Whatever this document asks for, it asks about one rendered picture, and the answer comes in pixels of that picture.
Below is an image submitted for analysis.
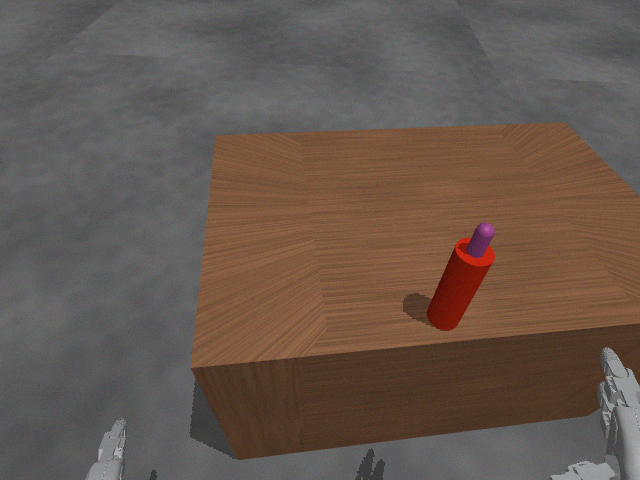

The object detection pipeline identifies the bottle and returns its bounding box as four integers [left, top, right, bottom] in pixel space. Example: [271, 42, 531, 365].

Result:
[427, 223, 495, 331]

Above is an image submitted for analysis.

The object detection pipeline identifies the right robot hand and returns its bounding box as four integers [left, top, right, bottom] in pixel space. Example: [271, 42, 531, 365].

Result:
[546, 347, 640, 480]

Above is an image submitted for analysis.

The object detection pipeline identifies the left robot hand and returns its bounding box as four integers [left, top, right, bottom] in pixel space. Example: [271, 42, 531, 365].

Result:
[85, 418, 127, 480]

